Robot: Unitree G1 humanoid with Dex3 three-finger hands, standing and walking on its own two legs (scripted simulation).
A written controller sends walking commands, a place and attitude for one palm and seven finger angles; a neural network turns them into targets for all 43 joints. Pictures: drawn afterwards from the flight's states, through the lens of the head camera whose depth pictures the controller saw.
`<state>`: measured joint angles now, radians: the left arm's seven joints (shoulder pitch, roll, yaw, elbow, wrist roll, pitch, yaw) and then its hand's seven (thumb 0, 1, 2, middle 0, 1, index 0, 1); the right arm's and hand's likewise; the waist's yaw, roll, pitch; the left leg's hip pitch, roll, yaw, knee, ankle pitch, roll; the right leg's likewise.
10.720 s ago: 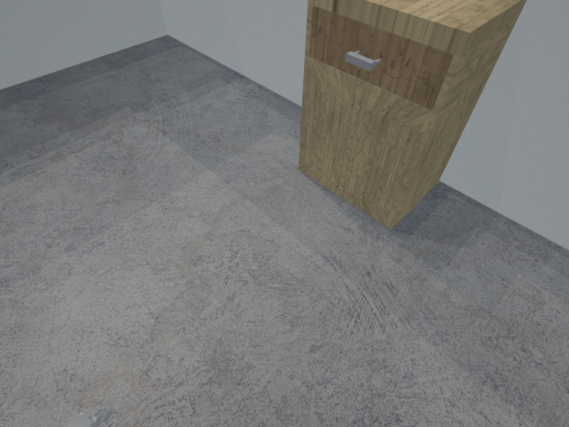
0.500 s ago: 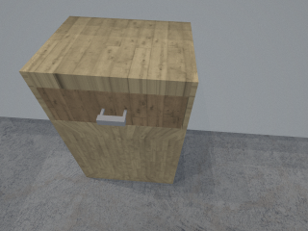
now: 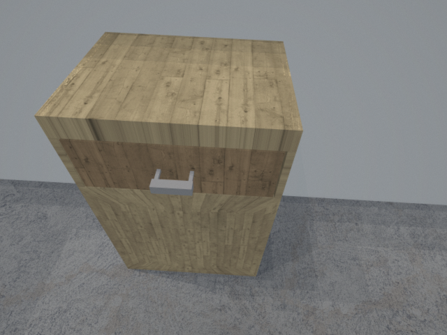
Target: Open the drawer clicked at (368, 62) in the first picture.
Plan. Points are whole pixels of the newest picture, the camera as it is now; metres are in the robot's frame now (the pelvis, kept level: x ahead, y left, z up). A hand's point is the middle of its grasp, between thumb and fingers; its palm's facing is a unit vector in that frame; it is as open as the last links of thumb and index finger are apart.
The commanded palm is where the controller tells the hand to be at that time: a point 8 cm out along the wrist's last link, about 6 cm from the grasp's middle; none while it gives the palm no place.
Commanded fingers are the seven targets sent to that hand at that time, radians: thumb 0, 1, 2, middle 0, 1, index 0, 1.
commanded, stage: shuffle to correct the standing spot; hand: left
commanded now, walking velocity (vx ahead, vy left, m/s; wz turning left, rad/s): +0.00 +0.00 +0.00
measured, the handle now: (173, 180) +0.48 +0.16 -0.06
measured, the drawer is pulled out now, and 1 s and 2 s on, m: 0.00 0.00 0.00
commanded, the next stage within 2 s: come to a stop and stand still in 0.18 s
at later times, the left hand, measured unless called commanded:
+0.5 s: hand out of the picture -0.03 +0.13 -0.17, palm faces +0.04 -0.97 -0.23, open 7.4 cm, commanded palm none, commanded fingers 0.00 0.90 0.90 -0.20 -0.30 -0.20 -0.30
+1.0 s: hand out of the picture -0.08 +0.15 -0.18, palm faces +0.08 -0.98 -0.16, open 7.4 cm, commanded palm none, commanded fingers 0.00 0.90 0.90 -0.20 -0.30 -0.20 -0.30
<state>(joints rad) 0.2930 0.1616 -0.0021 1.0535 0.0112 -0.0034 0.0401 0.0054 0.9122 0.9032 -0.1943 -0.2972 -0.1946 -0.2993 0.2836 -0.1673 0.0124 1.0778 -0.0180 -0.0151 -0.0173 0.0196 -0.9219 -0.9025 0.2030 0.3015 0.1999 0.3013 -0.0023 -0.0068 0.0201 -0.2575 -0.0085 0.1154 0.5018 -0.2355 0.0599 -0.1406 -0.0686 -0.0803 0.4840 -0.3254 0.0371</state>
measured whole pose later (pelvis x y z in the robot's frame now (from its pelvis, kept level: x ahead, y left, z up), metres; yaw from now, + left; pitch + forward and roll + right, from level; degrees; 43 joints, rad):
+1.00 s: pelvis -0.04 -0.02 +0.00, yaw +0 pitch -1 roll +0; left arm 0.35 0.15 0.01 1.12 0.02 0.00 0.03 0.01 0.91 0.90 -0.19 -0.30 -0.19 -0.30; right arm 0.30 -0.14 0.01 1.10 -0.02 -0.01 -0.03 0.02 -0.93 -0.90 0.20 0.30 0.20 0.30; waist 0.04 -0.02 0.00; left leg -0.18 0.00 0.08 0.46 -0.27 0.03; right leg -0.20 -0.05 -0.09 0.46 -0.25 0.01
